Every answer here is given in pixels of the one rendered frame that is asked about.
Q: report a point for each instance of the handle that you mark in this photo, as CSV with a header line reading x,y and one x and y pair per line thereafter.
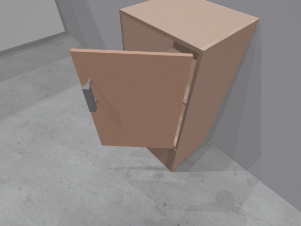
x,y
88,94

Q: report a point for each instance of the cupboard door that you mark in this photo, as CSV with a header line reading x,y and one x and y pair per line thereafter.
x,y
139,94

